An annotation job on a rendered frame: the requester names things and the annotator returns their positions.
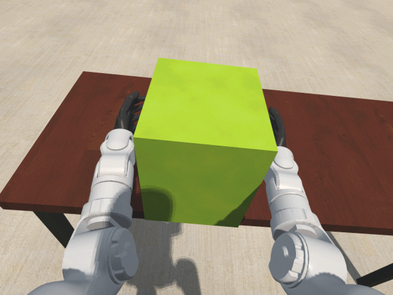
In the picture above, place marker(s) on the robot right hand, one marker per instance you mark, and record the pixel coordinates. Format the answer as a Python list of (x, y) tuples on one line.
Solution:
[(278, 127)]

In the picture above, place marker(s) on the robot right upper arm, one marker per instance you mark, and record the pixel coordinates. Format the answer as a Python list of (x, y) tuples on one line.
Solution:
[(305, 265)]

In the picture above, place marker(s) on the table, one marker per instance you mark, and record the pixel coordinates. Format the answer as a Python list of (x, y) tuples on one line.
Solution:
[(343, 148)]

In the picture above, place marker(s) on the robot left upper arm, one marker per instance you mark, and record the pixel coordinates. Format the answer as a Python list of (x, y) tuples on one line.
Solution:
[(97, 262)]

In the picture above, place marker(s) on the robot right forearm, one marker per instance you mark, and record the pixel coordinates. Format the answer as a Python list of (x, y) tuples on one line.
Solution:
[(288, 203)]

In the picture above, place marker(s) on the robot left hand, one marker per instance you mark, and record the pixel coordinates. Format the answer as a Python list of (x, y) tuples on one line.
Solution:
[(126, 118)]

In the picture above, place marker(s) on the carton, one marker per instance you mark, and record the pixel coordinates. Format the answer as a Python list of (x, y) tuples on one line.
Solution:
[(203, 143)]

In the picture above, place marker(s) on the robot left forearm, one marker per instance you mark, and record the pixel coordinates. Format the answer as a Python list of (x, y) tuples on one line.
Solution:
[(112, 186)]

